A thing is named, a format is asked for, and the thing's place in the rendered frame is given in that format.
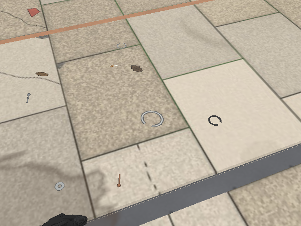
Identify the left robot hand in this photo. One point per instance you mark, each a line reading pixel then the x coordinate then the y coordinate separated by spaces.
pixel 66 220

